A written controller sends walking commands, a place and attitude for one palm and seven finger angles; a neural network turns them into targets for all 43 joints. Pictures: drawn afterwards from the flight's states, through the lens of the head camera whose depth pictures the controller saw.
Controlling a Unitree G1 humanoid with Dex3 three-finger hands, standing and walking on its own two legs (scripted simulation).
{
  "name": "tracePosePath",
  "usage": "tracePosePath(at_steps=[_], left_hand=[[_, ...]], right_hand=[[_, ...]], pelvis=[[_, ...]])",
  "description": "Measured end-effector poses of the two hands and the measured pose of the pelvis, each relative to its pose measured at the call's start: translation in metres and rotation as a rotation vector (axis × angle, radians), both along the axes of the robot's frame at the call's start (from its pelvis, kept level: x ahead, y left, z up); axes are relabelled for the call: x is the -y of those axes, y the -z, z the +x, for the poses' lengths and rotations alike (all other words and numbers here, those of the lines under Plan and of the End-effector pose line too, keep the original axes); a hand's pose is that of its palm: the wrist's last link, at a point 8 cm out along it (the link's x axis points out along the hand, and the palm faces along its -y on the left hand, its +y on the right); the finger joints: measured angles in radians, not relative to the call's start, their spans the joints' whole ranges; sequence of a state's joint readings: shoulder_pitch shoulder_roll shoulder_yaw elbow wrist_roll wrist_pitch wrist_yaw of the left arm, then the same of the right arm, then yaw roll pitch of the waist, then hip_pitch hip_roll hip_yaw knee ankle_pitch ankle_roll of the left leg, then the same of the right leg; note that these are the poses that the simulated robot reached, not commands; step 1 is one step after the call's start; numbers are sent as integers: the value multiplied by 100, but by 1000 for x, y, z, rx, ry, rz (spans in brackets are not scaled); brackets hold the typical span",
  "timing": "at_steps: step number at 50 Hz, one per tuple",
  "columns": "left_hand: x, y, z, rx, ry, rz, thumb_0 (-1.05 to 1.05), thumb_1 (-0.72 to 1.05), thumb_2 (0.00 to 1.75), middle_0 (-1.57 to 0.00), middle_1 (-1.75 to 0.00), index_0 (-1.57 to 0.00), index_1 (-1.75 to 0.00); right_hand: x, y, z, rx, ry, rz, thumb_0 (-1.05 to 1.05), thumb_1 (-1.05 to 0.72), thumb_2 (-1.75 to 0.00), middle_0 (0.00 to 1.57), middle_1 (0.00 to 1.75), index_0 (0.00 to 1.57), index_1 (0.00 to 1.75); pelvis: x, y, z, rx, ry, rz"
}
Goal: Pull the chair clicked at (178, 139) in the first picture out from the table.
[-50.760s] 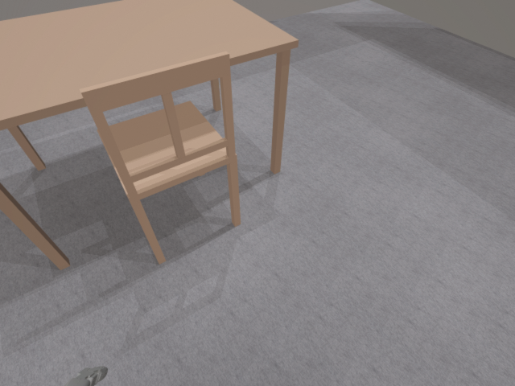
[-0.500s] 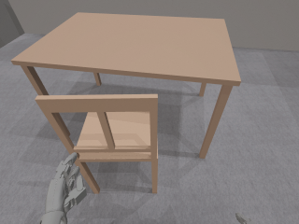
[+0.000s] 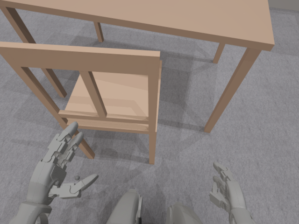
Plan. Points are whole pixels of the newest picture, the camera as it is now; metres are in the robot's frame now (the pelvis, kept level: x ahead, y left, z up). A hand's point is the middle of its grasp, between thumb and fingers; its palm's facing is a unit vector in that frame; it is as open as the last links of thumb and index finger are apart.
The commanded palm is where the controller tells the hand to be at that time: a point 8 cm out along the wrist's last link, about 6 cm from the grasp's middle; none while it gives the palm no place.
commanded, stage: raise the hand toward the chair's back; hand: left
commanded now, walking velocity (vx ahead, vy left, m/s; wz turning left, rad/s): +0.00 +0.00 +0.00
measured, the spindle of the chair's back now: (95, 95) +0.48 +0.23 +0.00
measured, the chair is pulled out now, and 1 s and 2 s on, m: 0.16 0.16 0.16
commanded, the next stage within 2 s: aim the fingers beside a spindle in 1.38 s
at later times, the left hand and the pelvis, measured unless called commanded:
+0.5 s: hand (61, 162) +0.24 +0.22 +0.07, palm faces +0.02 -1.00 -0.02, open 15.9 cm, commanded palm +0.21 +0.28 +0.07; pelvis +0.01 +0.03 +0.02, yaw -2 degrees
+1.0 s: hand (50, 149) +0.26 +0.26 +0.07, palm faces +0.00 -1.00 -0.04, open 16.9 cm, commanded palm +0.24 +0.31 +0.08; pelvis +0.01 +0.06 +0.03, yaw -1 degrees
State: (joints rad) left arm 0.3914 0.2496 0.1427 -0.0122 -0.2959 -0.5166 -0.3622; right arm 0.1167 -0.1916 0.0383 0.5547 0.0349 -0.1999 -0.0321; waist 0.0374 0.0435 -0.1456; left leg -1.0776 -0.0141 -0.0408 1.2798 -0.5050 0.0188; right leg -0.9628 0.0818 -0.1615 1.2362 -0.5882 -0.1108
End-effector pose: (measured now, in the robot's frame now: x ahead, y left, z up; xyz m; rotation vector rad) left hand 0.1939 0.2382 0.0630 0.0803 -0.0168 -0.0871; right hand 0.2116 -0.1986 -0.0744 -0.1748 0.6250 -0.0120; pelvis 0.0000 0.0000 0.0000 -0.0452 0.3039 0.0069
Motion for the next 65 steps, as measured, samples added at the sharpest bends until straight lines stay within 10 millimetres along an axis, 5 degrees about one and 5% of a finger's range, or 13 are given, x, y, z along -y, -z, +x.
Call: tracePosePath(at_steps=[4,11,19,28,36,44,52,59,65], left_hand=[[0,20,18,-232,7,-71,1,17,59,-13,-18,-13,-19],[-29,-15,5,-105,-212,-20,1,1,52,-12,-16,-11,-16],[-25,16,13,-119,-60,-50,0,-18,44,-9,-13,-9,-13],[-48,-25,21,9,-154,-35,0,-38,35,-8,-10,-7,-10],[-56,5,24,-136,-94,-55,0,-47,31,-6,-8,-6,-9],[-73,-26,37,17,-129,-21,-1,-49,31,-7,-8,-6,-8],[-72,-5,49,-137,-81,-55,-1,-49,30,-6,-8,-6,-8],[-69,-22,48,-20,-117,-36,-1,-49,30,-7,-8,-6,-8],[-68,-9,51,-68,-113,-35,-1,-49,30,-6,-8,-6,-8]], right_hand=[[8,5,-30,-119,109,22,2,-90,-90,20,30,20,31],[37,-11,-58,-189,188,-71,2,-90,-90,20,30,20,30],[44,-14,-43,-122,178,-144,2,-90,-90,20,30,20,30],[1,-39,-20,-31,124,-86,2,-90,-90,20,30,20,30],[-23,-41,-18,-32,53,-83,1,-90,-90,20,30,20,31],[-19,-41,-36,-96,63,-115,1,-90,-90,20,30,20,31],[-9,-43,-50,-134,117,-123,2,-90,-90,20,30,20,31],[-3,-47,-50,-130,111,-141,2,-90,-90,20,30,20,30],[-3,-39,-42,-132,94,-122,2,-90,-90,20,30,20,30]], pelvis=[[-1,-11,10,2,22,23],[-8,-26,24,3,30,23],[-23,-13,14,-20,25,1],[-37,-27,15,14,16,-13],[-47,-27,10,22,6,-26],[-52,-32,13,28,4,-31],[-55,-36,15,27,14,-29],[-53,-37,19,26,15,-25],[-49,-33,17,18,10,-24]])
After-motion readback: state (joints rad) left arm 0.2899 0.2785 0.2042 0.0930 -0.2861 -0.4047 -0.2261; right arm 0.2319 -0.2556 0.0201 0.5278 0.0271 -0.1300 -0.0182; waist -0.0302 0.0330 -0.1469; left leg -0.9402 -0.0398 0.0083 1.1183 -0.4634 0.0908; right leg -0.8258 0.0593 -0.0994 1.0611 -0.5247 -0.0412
